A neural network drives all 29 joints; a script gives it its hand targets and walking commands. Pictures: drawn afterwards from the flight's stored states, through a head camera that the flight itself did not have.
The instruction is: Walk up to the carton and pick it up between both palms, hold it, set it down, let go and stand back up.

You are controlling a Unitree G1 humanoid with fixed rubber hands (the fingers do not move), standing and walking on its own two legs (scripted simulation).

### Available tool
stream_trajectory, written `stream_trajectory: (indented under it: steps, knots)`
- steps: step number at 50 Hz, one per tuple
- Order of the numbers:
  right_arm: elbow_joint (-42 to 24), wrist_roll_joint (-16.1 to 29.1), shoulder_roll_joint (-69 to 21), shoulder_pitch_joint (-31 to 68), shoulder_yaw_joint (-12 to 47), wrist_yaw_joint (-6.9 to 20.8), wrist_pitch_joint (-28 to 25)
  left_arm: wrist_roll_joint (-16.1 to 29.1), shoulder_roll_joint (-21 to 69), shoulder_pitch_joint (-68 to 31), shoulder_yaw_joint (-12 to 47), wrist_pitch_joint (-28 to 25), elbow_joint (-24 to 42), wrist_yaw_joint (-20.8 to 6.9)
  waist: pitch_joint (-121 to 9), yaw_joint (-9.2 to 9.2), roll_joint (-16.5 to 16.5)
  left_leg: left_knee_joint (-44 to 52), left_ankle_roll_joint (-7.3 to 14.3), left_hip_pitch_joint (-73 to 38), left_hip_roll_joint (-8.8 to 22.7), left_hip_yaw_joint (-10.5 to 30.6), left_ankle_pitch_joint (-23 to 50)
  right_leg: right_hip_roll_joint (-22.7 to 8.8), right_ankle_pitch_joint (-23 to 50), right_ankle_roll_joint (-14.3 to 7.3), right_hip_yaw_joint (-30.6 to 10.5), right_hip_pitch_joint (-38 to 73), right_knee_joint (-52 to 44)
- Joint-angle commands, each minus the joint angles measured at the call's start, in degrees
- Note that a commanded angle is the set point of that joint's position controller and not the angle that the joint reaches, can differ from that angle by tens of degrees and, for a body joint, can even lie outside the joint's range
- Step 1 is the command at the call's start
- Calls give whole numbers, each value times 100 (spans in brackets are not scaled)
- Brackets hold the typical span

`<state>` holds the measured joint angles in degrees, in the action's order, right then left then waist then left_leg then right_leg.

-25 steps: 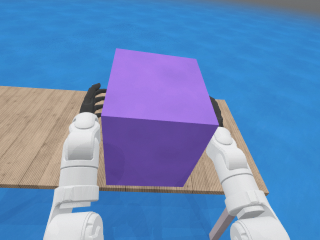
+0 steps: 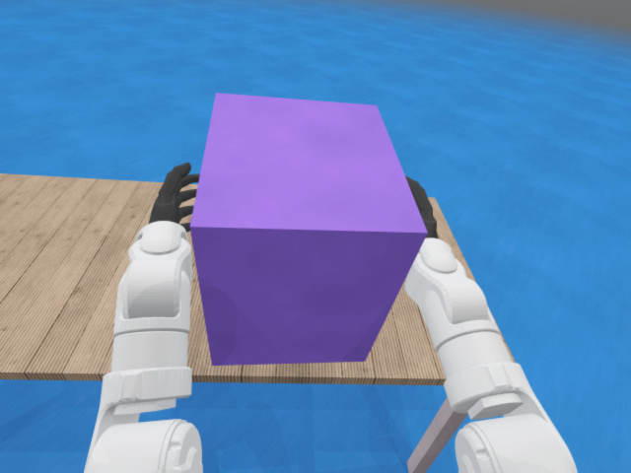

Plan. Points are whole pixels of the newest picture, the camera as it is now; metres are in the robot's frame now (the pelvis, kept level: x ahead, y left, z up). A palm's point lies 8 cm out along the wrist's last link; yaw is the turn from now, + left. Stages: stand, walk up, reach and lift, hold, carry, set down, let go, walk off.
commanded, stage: hold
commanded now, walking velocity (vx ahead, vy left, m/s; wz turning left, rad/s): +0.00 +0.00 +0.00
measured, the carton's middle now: (294, 235) +0.40 +0.01 +0.14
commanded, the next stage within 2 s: none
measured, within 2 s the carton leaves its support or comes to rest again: neither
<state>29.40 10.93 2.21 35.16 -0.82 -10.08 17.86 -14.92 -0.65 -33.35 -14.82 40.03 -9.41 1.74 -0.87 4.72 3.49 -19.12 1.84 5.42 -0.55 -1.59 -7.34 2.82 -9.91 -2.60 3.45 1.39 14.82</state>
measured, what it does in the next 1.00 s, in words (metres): stands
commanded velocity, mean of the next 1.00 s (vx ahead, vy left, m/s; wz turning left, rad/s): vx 0.00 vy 0.00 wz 0.00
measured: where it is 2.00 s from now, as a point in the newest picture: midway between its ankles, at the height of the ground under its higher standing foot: outside the picture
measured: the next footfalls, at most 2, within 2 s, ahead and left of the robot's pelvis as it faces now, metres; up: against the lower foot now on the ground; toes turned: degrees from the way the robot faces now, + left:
none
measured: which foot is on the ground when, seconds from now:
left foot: down 0.00-1.00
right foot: down 0.00-1.00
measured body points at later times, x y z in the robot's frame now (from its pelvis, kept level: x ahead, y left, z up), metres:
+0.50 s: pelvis +0.00 +0.00 +0.00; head -0.05 +0.03 +0.45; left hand +0.37 +0.17 +0.19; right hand +0.37 -0.14 +0.18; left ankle +0.04 +0.10 -0.75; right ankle -0.01 -0.09 -0.75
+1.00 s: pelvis +0.00 +0.00 +0.00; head -0.05 +0.02 +0.45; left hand +0.37 +0.16 +0.19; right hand +0.36 -0.15 +0.17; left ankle +0.04 +0.10 -0.75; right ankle -0.01 -0.09 -0.75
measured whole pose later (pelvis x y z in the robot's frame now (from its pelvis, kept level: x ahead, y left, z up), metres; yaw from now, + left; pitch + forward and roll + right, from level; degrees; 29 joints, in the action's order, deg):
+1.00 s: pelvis +0.00 +0.00 +0.00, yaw -1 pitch -6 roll -1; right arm 25.3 12.2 3.0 32.4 0.3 -11.2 19.2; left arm -14.0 0.1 -32.0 -13.9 41.4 -6.7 2.1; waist -1.6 3.5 1.8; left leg -19.3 1.9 5.5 -0.6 -1.8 -7.7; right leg 2.9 -10.1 -2.5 2.4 0.7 15.5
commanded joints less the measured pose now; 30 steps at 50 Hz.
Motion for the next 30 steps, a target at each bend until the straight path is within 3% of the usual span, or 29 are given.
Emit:
stream_trajectory:
  steps: [1, 2, 3, 4, 6, 8, 10, 14, 15, 18, 21, 24, 26, 29, 30]
  knots:
    - [-2387, 464, -3266, 4931, 2323, 406, -481, 935, 3557, -4000, 3247, -468, 1290, -826, -2593, 23, -741, -151, -310, -1700, 62, 327, 1566, -68, 1542, 400, -138, -286, -96]
    - [-2340, 477, -3210, 4892, 2318, 399, -478, 968, 3551, -3974, 3328, -464, 1331, -799, -2620, 96, -817, -195, -328, -1785, 48, 362, 1702, -54, 1625, 379, -116, -352, -96]
    - [-2525, 548, -3225, 4899, 2420, 402, -466, 1051, 3527, -3934, 3331, -474, 1464, -798, -2707, -45, -722, -239, -332, -1758, 69, 359, 1796, -35, 1772, 391, -114, -286, -77]
    - [-2612, 555, -3293, 4842, 2508, 369, -454, 983, 3488, -3906, 3336, -470, 1432, -797, -2690, 20, -681, -250, -313, -1830, 36, 388, 1870, -51, 1904, 416, -153, -259, -79]
    - [-2705, 612, -3326, 4876, 2552, 345, -431, 946, 3450, -3907, 3275, -467, 1544, -790, -2666, -110, -596, -225, -314, -1751, 29, 363, 1787, -70, 1897, 473, -149, -283, -45]
    - [-2679, 606, -3258, 4910, 2578, 343, -391, 960, 3463, -3854, 3302, -411, 1347, -776, -2519, -73, -581, -186, -252, -1682, 33, 350, 1500, -81, 1689, 452, -157, -343, -96]
    - [-2607, 497, -3264, 4819, 2442, 338, -329, 916, 3432, -3739, 3188, -350, 1236, -825, -2263, -176, -507, -106, -212, -1634, 57, 322, 1343, -74, 1408, 446, -195, -395, -189]
    - [-2537, 462, -3205, 4922, 2375, 350, -301, 897, 3416, -3732, 3147, -255, 1122, -890, -2210, -72, -456, 17, -142, -1450, 40, 283, 954, -137, 1094, 437, -194, -509, -210]
    - [-2559, 411, -3356, 4986, 2357, 343, -320, 904, 3424, -3732, 3047, -273, 1072, -891, -2272, -140, -267, -3, -120, -1502, 59, 268, 987, -131, 1141, 433, -195, -443, -199]
    - [-2560, 446, -3349, 5075, 2398, 338, -300, 945, 3493, -3822, 3197, -255, 1095, -903, -2372, -158, -363, 26, -117, -1453, 35, 293, 943, -168, 1205, 478, -188, -479, -189]
    - [-2561, 374, -3280, 5061, 2248, 355, -325, 1004, 3538, -3968, 3237, -289, 1116, -939, -2347, 14, -453, 25, -178, -1554, 79, 304, 947, -122, 1083, 426, -193, -487, -247]
    - [-2439, 346, -3315, 5158, 2156, 352, -325, 983, 3497, -4012, 3144, -317, 1008, -920, -2274, -22, -511, 17, -184, -1537, 64, 273, 872, -102, 981, 431, -170, -536, -216]
    - [-2317, 385, -3277, 4978, 2168, 366, -317, 1030, 3575, -3999, 3301, -330, 1165, -909, -2341, 94, -638, -10, -255, -1620, 103, 326, 1016, -105, 1117, 380, -201, -477, -244]
    - [-2388, 450, -3288, 4988, 2245, 359, -312, 995, 3559, -3983, 3269, -334, 1153, -868, -2533, 33, -691, -58, -245, -1586, 49, 318, 1148, -98, 1272, 421, -173, -453, -159]
    - [-2225, 478, -3313, 4850, 2219, 362, -320, 1032, 3529, -3950, 3326, -362, 1314, -849, -2545, 68, -862, -56, -315, -1709, 74, 313, 1267, -93, 1316, 399, -160, -389, -106]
